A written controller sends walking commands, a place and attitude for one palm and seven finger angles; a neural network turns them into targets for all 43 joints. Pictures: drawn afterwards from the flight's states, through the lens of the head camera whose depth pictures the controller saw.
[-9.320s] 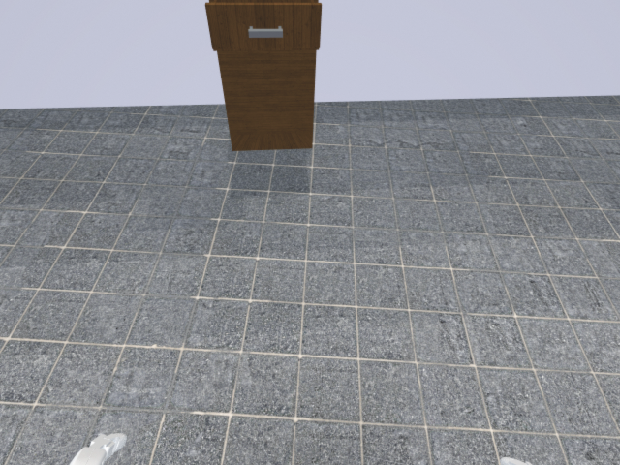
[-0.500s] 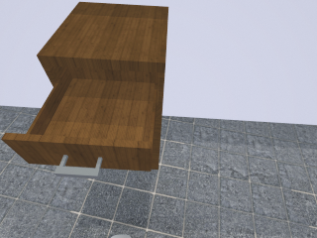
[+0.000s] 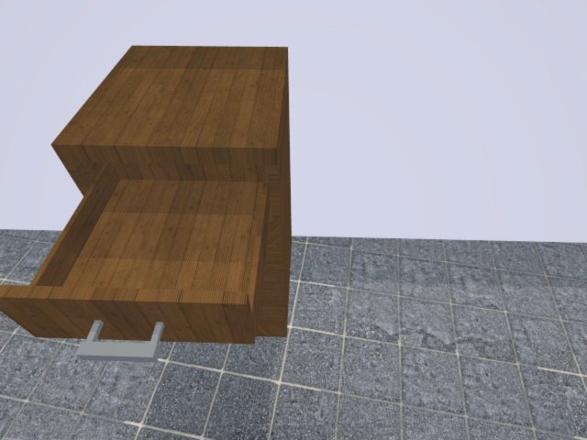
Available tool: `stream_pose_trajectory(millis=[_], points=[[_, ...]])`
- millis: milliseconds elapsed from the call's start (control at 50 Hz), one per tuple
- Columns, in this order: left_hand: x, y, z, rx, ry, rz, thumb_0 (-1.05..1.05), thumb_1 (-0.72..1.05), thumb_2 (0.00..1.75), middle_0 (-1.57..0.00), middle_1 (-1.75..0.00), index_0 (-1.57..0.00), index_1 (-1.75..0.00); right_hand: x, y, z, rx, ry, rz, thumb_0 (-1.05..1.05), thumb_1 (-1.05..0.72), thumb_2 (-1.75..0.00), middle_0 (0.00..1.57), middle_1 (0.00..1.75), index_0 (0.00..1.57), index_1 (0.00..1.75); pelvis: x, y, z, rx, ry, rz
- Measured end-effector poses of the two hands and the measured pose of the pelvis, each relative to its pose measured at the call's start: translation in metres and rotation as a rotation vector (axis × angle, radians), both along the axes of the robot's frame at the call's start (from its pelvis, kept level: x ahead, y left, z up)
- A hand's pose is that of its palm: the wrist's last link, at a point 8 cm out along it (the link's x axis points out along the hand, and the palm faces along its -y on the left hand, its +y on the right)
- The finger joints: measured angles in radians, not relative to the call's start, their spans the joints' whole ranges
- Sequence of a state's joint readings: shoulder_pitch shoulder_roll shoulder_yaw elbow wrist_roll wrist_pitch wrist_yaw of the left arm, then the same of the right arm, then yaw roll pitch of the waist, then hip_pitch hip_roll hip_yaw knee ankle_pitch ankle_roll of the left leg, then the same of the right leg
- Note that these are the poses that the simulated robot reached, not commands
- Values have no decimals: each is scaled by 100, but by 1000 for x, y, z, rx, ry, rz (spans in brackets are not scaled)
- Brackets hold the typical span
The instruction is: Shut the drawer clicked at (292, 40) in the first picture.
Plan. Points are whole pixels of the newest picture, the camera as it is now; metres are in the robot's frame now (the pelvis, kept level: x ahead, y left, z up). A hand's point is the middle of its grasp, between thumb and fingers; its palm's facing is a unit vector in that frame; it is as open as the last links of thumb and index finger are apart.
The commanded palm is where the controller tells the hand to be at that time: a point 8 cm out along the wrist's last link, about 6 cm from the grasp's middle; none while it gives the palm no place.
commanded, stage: come to a stop and stand still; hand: left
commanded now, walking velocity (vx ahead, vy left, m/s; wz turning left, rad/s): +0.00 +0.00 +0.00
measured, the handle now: (123, 339) +0.26 +0.28 -0.04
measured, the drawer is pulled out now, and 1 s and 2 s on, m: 0.30 0.30 0.29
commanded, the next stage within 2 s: look again from close up in 0.26 s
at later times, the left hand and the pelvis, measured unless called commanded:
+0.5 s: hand out of the picture -0.01 +0.19 -0.18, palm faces +0.00 -0.98 -0.18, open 7.4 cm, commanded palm none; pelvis +0.00 +0.03 -0.01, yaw -1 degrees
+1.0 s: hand out of the picture +0.06 +0.25 -0.14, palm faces +0.11 -0.96 -0.24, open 7.2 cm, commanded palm +0.10 +0.28 -0.06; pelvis +0.01 +0.06 +0.00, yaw -2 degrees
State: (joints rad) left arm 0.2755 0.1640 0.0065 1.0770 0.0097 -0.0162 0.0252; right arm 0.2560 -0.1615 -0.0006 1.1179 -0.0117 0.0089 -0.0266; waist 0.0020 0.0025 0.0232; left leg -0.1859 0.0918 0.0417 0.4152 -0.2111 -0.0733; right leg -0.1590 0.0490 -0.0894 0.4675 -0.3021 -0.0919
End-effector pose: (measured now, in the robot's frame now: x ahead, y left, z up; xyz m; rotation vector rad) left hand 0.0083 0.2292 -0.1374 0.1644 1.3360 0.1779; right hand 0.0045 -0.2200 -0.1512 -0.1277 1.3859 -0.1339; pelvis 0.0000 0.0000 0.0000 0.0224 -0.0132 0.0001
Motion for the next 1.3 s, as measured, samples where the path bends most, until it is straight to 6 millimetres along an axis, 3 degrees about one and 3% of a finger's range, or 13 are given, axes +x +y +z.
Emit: stream_pose_trajectory(millis=[180,360,500,680,940,980,1020,1080,1100,1140,1200,1260,1300], points=[[-16,-13,-3,-37,62,15,1,92,90,-20,-30,-20,-30,-25,9,2,15,80,-11,0,-91,-90,20,30,20,29,5,-1,2,-8,1,0],[-25,-18,-2,-44,71,11,0,91,90,-20,-30,-20,-30,-17,22,0,26,61,-24,1,-91,-90,20,30,20,29,5,9,3,-20,15,-14],[-25,11,-10,-39,70,-24,0,91,90,-20,-30,-20,-30,-7,32,-2,-10,-45,-52,2,-93,-90,20,30,20,29,-1,34,-5,-43,11,-16],[-5,44,-8,-29,10,-31,0,91,90,-20,-30,-20,-30,-19,60,4,-8,-23,-22,1,-93,-90,20,30,20,29,-2,55,-2,-26,5,-29],[-6,55,-6,-20,68,-45,0,91,90,-20,-30,-20,-30,-27,81,2,26,33,-39,1,-91,-90,20,30,20,29,6,66,-1,-20,17,-37],[20,61,11,2,-82,23,1,93,90,-20,-30,-20,-30,-19,73,7,-9,-39,-37,2,-92,-90,20,30,20,29,6,65,-2,-17,25,-32],[63,71,45,68,-356,27,3,95,90,-22,-31,-21,-31,-4,59,14,-51,-170,-34,3,-93,-90,20,30,20,30,6,63,-3,0,36,-29],[124,66,99,86,-706,5,3,95,90,-24,-34,-23,-34,31,38,21,-86,-365,-21,3,-93,-90,20,30,20,30,3,61,-7,6,48,-4],[134,62,108,78,-755,6,2,95,90,-25,-35,-24,-35,45,31,24,-96,-431,-14,3,-93,-90,20,30,20,29,1,61,-9,1,55,1],[129,57,101,44,-759,27,1,94,90,-27,-38,-22,-37,74,19,33,-111,-555,-8,3,-92,-90,20,30,20,29,-2,58,-13,-7,82,-5],[105,36,93,-67,-844,17,0,93,90,-32,-43,-25,-42,114,5,53,-141,-700,42,2,-92,-90,20,30,20,29,-10,48,-24,-6,127,-13],[81,20,100,-116,-974,17,1,92,90,-37,-49,-32,-48,152,-1,71,-170,-814,138,2,-91,-90,20,30,20,29,-18,38,-34,-12,145,0],[70,21,110,-79,-1075,9,1,91,90,-41,-53,-37,-52,174,-1,78,-171,-877,190,1,-91,-90,20,30,20,29,-23,31,-42,-20,155,17]])
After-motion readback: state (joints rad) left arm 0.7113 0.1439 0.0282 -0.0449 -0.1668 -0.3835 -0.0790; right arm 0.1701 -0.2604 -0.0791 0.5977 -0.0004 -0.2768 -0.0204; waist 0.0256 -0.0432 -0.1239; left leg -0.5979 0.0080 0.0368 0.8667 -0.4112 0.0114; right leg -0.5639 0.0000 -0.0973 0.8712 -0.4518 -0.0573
